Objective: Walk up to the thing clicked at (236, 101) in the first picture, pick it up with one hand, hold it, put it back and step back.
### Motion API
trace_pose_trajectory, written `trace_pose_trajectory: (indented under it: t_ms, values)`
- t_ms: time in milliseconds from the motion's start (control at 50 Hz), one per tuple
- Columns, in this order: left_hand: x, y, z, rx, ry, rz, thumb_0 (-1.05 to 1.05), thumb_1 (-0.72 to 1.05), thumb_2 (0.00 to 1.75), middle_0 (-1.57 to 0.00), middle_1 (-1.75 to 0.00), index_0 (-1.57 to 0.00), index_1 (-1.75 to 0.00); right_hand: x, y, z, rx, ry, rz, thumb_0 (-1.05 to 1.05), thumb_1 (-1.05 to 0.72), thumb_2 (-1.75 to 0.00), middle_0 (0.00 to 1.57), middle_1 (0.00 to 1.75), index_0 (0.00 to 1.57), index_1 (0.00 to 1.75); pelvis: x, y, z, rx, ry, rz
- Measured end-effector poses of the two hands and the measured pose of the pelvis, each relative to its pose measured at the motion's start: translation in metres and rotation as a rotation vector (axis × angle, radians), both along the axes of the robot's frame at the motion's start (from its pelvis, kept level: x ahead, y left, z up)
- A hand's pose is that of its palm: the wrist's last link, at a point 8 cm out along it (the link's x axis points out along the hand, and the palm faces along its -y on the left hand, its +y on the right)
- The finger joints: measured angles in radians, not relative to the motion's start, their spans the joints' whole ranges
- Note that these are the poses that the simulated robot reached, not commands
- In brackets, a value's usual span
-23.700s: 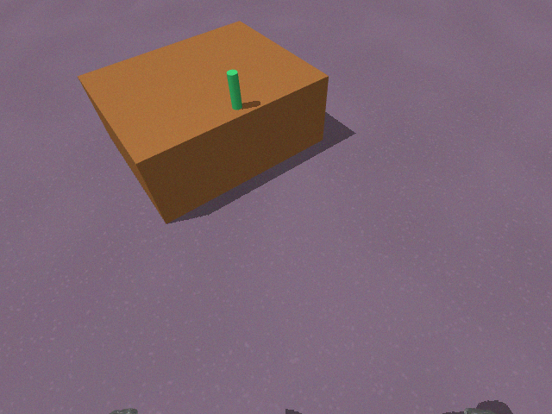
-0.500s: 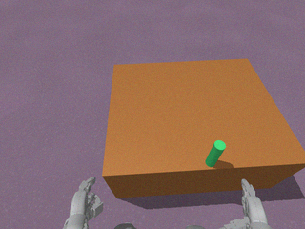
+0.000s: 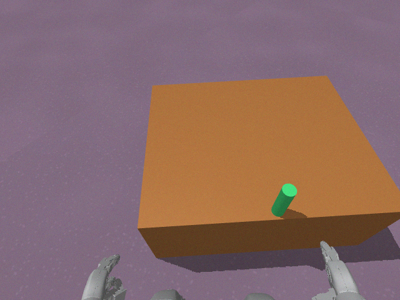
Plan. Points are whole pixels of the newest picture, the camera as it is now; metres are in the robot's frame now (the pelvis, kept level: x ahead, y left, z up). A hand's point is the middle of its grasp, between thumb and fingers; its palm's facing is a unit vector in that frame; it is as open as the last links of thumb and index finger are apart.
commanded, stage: home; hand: right
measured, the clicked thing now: (283, 201) +0.43 -0.24 -0.27
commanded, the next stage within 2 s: stand in 1.50 s
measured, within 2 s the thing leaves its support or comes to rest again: neither
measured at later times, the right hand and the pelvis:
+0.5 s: hand out of the picture +0.06 -0.27 -0.11, palm faces +0.00 +0.93 -0.37, open 17.5 cm; pelvis -0.01 -0.02 +0.03, yaw +0 degrees
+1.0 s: hand out of the picture +0.04 -0.25 -0.11, palm faces -0.03 +0.93 -0.37, open 17.4 cm; pelvis -0.01 +0.00 +0.04, yaw +0 degrees
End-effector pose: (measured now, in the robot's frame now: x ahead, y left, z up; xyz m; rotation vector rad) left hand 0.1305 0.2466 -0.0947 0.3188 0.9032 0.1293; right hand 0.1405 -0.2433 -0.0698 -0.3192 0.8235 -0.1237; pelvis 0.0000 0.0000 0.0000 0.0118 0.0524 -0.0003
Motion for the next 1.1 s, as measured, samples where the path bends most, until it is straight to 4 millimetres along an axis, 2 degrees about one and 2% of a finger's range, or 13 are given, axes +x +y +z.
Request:
trace_pose_trajectory:
  t_ms: [120, 240, 360, 600, 840, 980, 1100]
  values:
    - [-0.026, 0.016, 0.005, 0.005, 0.096, 0.035, 0.01, 0.90, 0.90, -0.21, -0.31, -0.21, -0.30, -0.029, -0.040, -0.006, -0.035, 0.111, -0.046, -0.01, 0.57, -0.03, 0.05, 0.04, 0.06, 0.04, 0.000, -0.006, 0.011, -0.005, -0.040, -0.001]
    - [-0.046, 0.021, 0.009, 0.020, 0.163, 0.071, 0.01, 0.90, 0.90, -0.20, -0.31, -0.21, -0.30, -0.054, -0.062, -0.006, -0.053, 0.201, -0.092, -0.01, 0.58, -0.03, 0.05, 0.04, 0.05, 0.04, 0.001, -0.015, 0.022, -0.008, -0.070, 0.002]
    - [-0.056, 0.017, 0.009, 0.006, 0.204, 0.087, 0.01, 0.90, 0.90, -0.20, -0.31, -0.20, -0.30, -0.074, -0.069, -0.006, -0.055, 0.272, -0.119, -0.01, 0.56, -0.04, 0.05, 0.05, 0.05, 0.04, -0.002, -0.019, 0.029, -0.016, -0.095, 0.005]
    - [-0.072, 0.017, 0.004, -0.025, 0.269, 0.096, 0.00, 0.90, 0.90, -0.20, -0.31, -0.21, -0.30, -0.103, -0.064, -0.005, -0.054, 0.366, -0.146, -0.01, 0.54, -0.05, 0.06, 0.05, 0.06, 0.05, -0.009, -0.016, 0.037, -0.023, -0.122, 0.001]
    - [-0.094, 0.038, 0.003, -0.010, 0.347, 0.128, 0.00, 0.90, 0.90, -0.20, -0.31, -0.21, -0.30, -0.112, -0.056, -0.006, -0.058, 0.422, -0.150, -0.01, 0.53, -0.06, 0.06, 0.05, 0.06, 0.05, -0.011, -0.006, 0.040, -0.023, -0.116, 0.002]
    - [-0.098, 0.045, 0.004, -0.002, 0.376, 0.136, 0.00, 0.90, 0.90, -0.20, -0.31, -0.20, -0.30, -0.103, -0.051, -0.006, -0.054, 0.426, -0.145, -0.01, 0.53, -0.06, 0.06, 0.05, 0.06, 0.05, -0.008, -0.001, 0.041, -0.020, -0.108, 0.002]
    - [-0.092, 0.047, 0.004, -0.003, 0.376, 0.136, 0.00, 0.90, 0.90, -0.20, -0.31, -0.20, -0.30, -0.089, -0.047, -0.005, -0.049, 0.406, -0.138, -0.01, 0.53, -0.05, 0.06, 0.05, 0.06, 0.05, -0.003, 0.002, 0.041, -0.018, -0.107, 0.001]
